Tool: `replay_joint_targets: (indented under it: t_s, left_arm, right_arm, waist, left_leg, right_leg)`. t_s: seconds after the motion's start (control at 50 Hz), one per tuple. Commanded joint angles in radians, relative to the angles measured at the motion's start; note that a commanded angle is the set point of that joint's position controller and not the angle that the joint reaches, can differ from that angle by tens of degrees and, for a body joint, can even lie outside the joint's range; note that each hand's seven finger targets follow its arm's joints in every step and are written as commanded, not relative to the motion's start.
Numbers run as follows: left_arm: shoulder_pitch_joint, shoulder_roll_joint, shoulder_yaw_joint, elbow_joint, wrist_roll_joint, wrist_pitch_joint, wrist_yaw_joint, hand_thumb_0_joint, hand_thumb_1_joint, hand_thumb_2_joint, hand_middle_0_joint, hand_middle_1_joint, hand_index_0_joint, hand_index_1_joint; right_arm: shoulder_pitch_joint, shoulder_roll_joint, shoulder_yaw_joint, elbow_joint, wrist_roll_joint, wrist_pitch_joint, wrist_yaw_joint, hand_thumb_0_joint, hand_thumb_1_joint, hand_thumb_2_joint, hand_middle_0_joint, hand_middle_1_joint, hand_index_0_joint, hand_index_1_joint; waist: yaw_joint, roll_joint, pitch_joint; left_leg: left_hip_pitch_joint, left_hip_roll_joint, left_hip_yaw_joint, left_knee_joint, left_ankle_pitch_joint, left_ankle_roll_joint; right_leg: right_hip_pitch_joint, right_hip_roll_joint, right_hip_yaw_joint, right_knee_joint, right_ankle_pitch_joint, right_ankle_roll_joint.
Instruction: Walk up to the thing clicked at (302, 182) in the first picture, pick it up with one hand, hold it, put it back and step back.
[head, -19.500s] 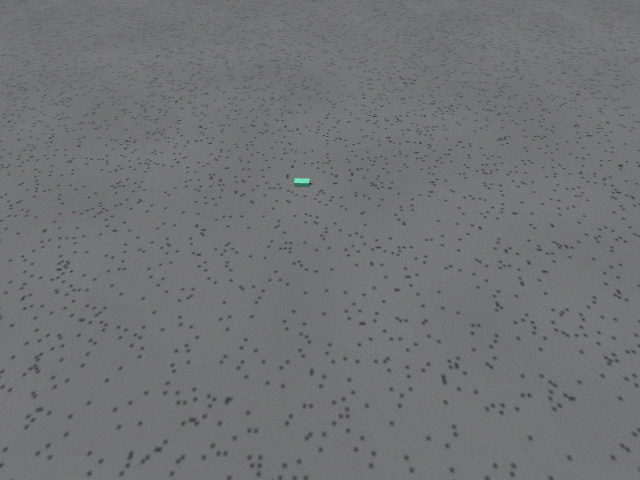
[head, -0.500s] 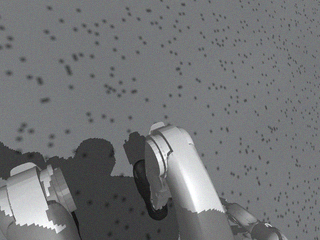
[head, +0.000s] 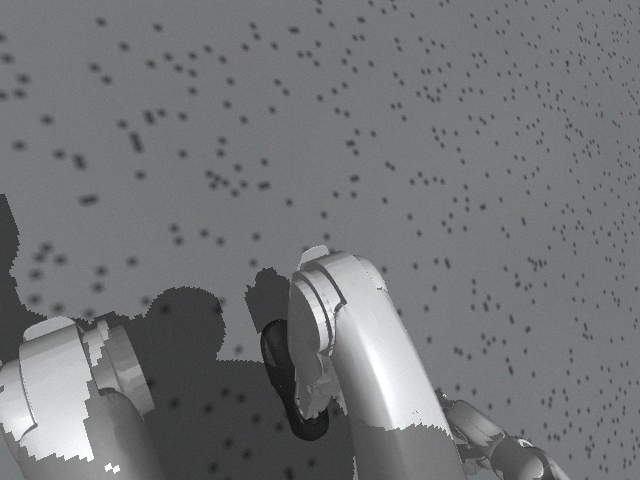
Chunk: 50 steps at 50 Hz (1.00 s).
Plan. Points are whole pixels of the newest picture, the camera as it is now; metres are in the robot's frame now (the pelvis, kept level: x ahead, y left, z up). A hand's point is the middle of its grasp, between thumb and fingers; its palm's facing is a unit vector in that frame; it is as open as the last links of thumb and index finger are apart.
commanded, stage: close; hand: left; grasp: from above
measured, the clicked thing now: out of the picture +0.43 +0.32 -0.30
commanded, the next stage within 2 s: settle in 0.64 s
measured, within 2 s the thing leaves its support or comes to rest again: leaves its support in 1.04 s
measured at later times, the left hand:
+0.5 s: hand out of the picture +0.42 +0.33 -0.26, palm faces -0.49 -0.15 -0.86, open 6.8 cm
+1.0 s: hand out of the picture +0.43 +0.33 -0.26, palm faces -0.43 -0.12 -0.90, open 6.5 cm
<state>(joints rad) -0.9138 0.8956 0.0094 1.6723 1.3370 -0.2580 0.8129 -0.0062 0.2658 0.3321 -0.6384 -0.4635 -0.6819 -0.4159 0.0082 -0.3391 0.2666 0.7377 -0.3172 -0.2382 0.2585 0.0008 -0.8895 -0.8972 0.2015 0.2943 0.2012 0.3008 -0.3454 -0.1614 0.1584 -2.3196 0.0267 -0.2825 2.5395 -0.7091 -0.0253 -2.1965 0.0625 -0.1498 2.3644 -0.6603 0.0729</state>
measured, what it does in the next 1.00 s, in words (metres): stands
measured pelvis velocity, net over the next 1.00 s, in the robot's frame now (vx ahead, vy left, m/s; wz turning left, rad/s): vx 0.01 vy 0.00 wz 0.00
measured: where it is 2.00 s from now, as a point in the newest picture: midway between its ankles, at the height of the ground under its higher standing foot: (225, 439)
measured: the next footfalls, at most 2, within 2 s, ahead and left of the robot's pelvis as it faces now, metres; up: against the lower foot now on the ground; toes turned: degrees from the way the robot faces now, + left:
none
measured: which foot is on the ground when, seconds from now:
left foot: down 0.00-1.00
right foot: down 0.00-1.00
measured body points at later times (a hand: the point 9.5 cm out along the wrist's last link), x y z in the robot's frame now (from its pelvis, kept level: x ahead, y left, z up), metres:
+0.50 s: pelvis +0.00 +0.00 -0.01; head +0.27 +0.13 +0.33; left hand +0.44 +0.33 -0.21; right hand +0.08 -0.25 -0.08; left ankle +0.07 +0.13 -0.27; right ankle +0.12 -0.13 -0.27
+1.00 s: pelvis +0.01 +0.00 +0.00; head +0.27 +0.14 +0.33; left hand +0.44 +0.33 -0.20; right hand +0.08 -0.25 -0.06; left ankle +0.07 +0.13 -0.27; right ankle +0.12 -0.13 -0.27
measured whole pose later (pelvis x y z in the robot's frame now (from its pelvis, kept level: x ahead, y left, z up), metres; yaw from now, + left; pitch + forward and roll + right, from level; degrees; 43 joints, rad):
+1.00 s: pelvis +0.01 +0.00 +0.00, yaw +0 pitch +27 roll -15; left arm -0.97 0.95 0.08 1.67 1.30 -0.25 0.66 0.01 0.54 0.01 -0.98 -0.11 -1.05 -0.08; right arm 0.06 -0.35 0.28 0.70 -0.31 -0.25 0.27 0.00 -0.91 -0.90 0.20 0.29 0.20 0.30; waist -0.35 -0.13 0.15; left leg -2.34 0.01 -0.28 2.56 -0.72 -0.02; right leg -2.21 0.05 -0.15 2.38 -0.68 0.07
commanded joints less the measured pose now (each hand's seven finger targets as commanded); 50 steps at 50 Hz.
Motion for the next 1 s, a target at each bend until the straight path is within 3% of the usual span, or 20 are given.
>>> replay_joint_targets:
  t_s: [0.0,0.04,0.08,0.1,0.14,0.18,0.2,0.22,0.24,0.3,0.36,0.38,0.4,0.48,0.58,0.68,0.74,0.76,0.88,0.98]
  left_arm:
    - [-0.281,0.222,0.039,-0.077,-0.064,0.118,0.039,0.000,0.357,0.276,-0.718,-0.328,-0.742,-0.300]
    - [-0.295,0.210,0.032,-0.045,-0.084,0.132,-0.008,0.000,0.405,0.245,-0.748,-0.319,-0.778,-0.286]
    - [-0.303,0.236,0.060,-0.023,-0.112,0.132,-0.067,0.000,0.415,0.233,-0.770,-0.300,-0.796,-0.271]
    - [-0.254,0.295,0.119,0.016,-0.121,0.131,-0.095,0.000,0.424,0.221,-0.780,-0.293,-0.807,-0.263]
    - [-0.189,0.283,0.138,0.025,-0.138,0.112,-0.151,0.000,0.438,0.213,-0.784,-0.312,-0.816,-0.278]
    - [-0.208,0.249,0.102,-0.007,-0.125,0.082,-0.192,0.000,0.487,0.153,-0.783,-0.344,-0.837,-0.287]
    - [-0.218,0.244,0.080,0.005,-0.109,0.072,-0.214,0.000,0.500,0.139,-0.784,-0.357,-0.843,-0.294]
    - [-0.207,0.250,0.082,-0.008,-0.109,0.061,-0.227,0.000,0.489,0.152,-0.785,-0.352,-0.839,-0.294]
    - [-0.233,0.220,0.049,-0.042,-0.106,0.044,-0.243,0.000,0.513,0.151,-0.817,-0.329,-0.866,-0.277]
    - [-0.119,0.235,0.085,0.011,-0.110,0.001,-0.250,0.000,0.533,0.169,-0.853,-0.296,-0.892,-0.255]
    - [-0.138,0.223,0.086,-0.018,-0.096,-0.056,-0.247,0.000,0.567,0.119,-0.856,-0.293,-0.907,-0.239]
    - [-0.170,0.228,0.065,-0.030,-0.089,-0.070,-0.246,0.000,0.559,0.123,-0.864,-0.286,-0.910,-0.237]
    - [-0.174,0.234,0.081,-0.029,-0.092,-0.084,-0.236,0.000,0.576,0.144,-0.882,-0.281,-0.924,-0.236]
    - [-0.212,0.234,0.055,-0.042,-0.061,-0.114,-0.191,0.000,0.654,0.142,-0.943,-0.256,-0.983,-0.213]
    - [-0.235,0.228,0.027,-0.067,-0.023,-0.100,-0.133,0.000,0.691,0.083,-0.977,-0.185,-1.016,-0.143]
    - [-0.251,0.200,0.009,-0.063,-0.026,-0.057,-0.094,0.000,0.743,0.106,-1.048,-0.137,-1.073,-0.110]
    - [-0.248,0.208,0.015,-0.048,-0.034,-0.032,-0.084,0.000,0.677,0.082,-1.043,-0.145,-1.075,-0.113]
    - [-0.255,0.218,0.029,-0.060,-0.043,-0.027,-0.080,0.000,0.672,0.079,-1.037,-0.135,-1.071,-0.102]
    - [-0.290,0.241,0.044,-0.057,-0.056,0.017,-0.105,0.000,0.693,0.042,-1.070,-0.106,-1.099,-0.078]
    - [-0.294,0.314,0.140,-0.196,-0.053,0.023,-0.130,0.000,0.766,0.038,-1.120,-0.100,-1.154,-0.067]
  right_arm:
    - [0.156,-0.332,-0.107,0.005,0.026,-0.010,0.002,0.000,-0.884,-0.895,0.200,0.300,0.200,0.300]
    - [0.166,-0.341,-0.112,-0.005,0.033,-0.020,0.011,0.000,-0.884,-0.894,0.200,0.300,0.200,0.300]
    - [0.180,-0.344,-0.112,-0.003,0.040,-0.027,0.012,0.000,-0.888,-0.897,0.200,0.300,0.199,0.300]
    - [0.199,-0.354,-0.112,-0.006,0.043,-0.029,0.012,0.000,-0.887,-0.896,0.200,0.300,0.199,0.300]
    - [0.213,-0.332,-0.097,-0.025,0.037,-0.018,0.012,0.000,-0.888,-0.897,0.200,0.300,0.199,0.300]
    - [0.190,-0.332,-0.093,-0.036,0.034,-0.009,0.007,0.000,-0.889,-0.897,0.200,0.300,0.199,0.300]
    - [0.190,-0.337,-0.094,-0.046,0.033,-0.004,0.009,0.000,-0.890,-0.897,0.200,0.300,0.199,0.300]
    - [0.202,-0.348,-0.108,-0.050,0.039,0.008,0.006,0.000,-0.891,-0.897,0.200,0.300,0.199,0.300]
    - [0.188,-0.350,-0.111,-0.060,0.045,0.011,0.005,0.000,-0.893,-0.898,0.200,0.300,0.199,0.300]
    - [0.216,-0.342,-0.093,-0.063,0.042,0.029,0.001,0.000,-0.892,-0.898,0.199,0.300,0.199,0.300]
    - [0.229,-0.335,-0.072,-0.082,0.031,0.050,-0.005,0.000,-0.887,-0.896,0.200,0.300,0.199,0.300]
    - [0.225,-0.325,-0.068,-0.076,0.031,0.052,-0.007,0.000,-0.891,-0.898,0.199,0.300,0.199,0.300]
    - [0.221,-0.326,-0.064,-0.076,0.031,0.057,-0.012,0.000,-0.889,-0.897,0.200,0.300,0.199,0.300]
    - [0.222,-0.321,-0.057,-0.061,0.013,0.057,-0.026,0.000,-0.891,-0.897,0.199,0.300,0.199,0.300]
    - [0.214,-0.320,-0.062,-0.032,-0.005,0.052,-0.043,0.000,-0.889,-0.896,0.200,0.300,0.200,0.300]
    - [0.202,-0.320,-0.062,-0.025,-0.005,0.028,-0.035,0.000,-0.891,-0.897,0.199,0.300,0.199,0.300]
    - [0.193,-0.318,-0.060,-0.026,0.000,0.014,-0.030,0.000,-0.909,-0.899,0.200,0.300,0.200,0.300]
    - [0.207,-0.336,-0.077,-0.007,-0.001,0.013,-0.028,0.000,-0.906,-0.899,0.200,0.300,0.200,0.300]
    - [0.199,-0.321,-0.070,-0.029,0.014,-0.011,-0.006,0.000,-0.915,-0.902,0.200,0.300,0.200,0.300]
    - [0.237,-0.330,-0.110,-0.023,0.024,-0.008,0.004,0.000,-0.912,-0.902,0.200,0.300,0.199,0.300]
  waist:
    - [-0.051,0.527,-0.608]
    - [-0.069,0.521,-0.565]
    - [-0.057,0.511,-0.574]
    - [-0.046,0.507,-0.580]
    - [-0.030,0.498,-0.628]
    - [-0.033,0.526,-0.641]
    - [-0.049,0.530,-0.625]
    - [-0.045,0.517,-0.647]
    - [-0.043,0.517,-0.614]
    - [-0.015,0.467,-0.590]
    - [-0.034,0.418,-0.584]
    - [-0.039,0.433,-0.589]
    - [-0.040,0.417,-0.598]
    - [-0.055,0.439,-0.595]
    - [-0.054,0.477,-0.588]
    - [-0.068,0.479,-0.568]
    - [-0.064,0.473,-0.561]
    - [-0.061,0.484,-0.571]
    - [-0.058,0.525,-0.580]
    - [-0.016,0.654,-0.727]
  left_leg:
    - [0.450,0.032,0.125,-0.252,0.147,0.017]
    - [0.428,0.027,0.131,-0.243,0.132,0.022]
    - [0.415,0.025,0.127,-0.245,0.146,0.025]
    - [0.419,0.023,0.125,-0.248,0.168,0.025]
    - [0.437,0.017,0.122,-0.257,0.222,0.025]
    - [0.480,0.015,0.109,-0.242,0.265,0.013]
    - [0.469,0.014,0.117,-0.239,0.247,0.020]
    - [0.470,0.012,0.113,-0.256,0.248,0.023]
    - [0.453,0.008,0.113,-0.258,0.222,0.021]
    - [0.424,0.004,0.123,-0.250,0.228,0.026]
    - [0.419,0.002,0.120,-0.234,0.234,0.030]
    - [0.419,0.005,0.125,-0.224,0.213,0.035]
    - [0.410,0.008,0.119,-0.222,0.208,0.036]
    - [0.428,0.012,0.115,-0.233,0.158,0.034]
    - [0.442,0.015,0.118,-0.244,0.136,0.026]
    - [0.450,0.018,0.110,-0.244,0.153,0.023]
    - [0.442,0.018,0.111,-0.244,0.152,0.023]
    - [0.448,0.021,0.109,-0.248,0.166,0.021]
    - [0.464,0.020,0.106,-0.252,0.161,0.018]
    - [0.562,0.015,0.115,-0.265,0.257,0.004]
  right_leg:
    - [0.281,0.029,-0.099,-0.196,0.214,-0.087]
    - [0.260,0.024,-0.098,-0.189,0.207,-0.086]
    - [0.259,0.024,-0.099,-0.187,0.209,-0.088]
    - [0.281,0.019,-0.102,-0.182,0.223,-0.087]
    - [0.345,0.023,-0.103,-0.177,0.253,-0.089]
    - [0.313,0.021,-0.123,-0.155,0.281,-0.096]
    - [0.309,0.024,-0.120,-0.156,0.274,-0.093]
    - [0.330,0.025,-0.119,-0.163,0.277,-0.091]
    - [0.302,0.022,-0.117,-0.155,0.252,-0.096]
    - [0.333,0.030,-0.118,-0.177,0.245,-0.095]
    - [0.344,0.030,-0.131,-0.187,0.244,-0.094]
    - [0.342,0.032,-0.120,-0.183,0.239,-0.088]
    - [0.340,0.035,-0.126,-0.190,0.234,-0.087]
    - [0.325,0.040,-0.127,-0.190,0.199,-0.084]
    - [0.300,0.043,-0.127,-0.188,0.176,-0.087]
    - [0.270,0.038,-0.138,-0.181,0.199,-0.086]
    - [0.274,0.036,-0.132,-0.182,0.205,-0.084]
    - [0.273,0.038,-0.135,-0.185,0.215,-0.082]
    - [0.269,0.024,-0.133,-0.162,0.224,-0.083]
    - [0.295,0.019,-0.126,-0.139,0.283,-0.096]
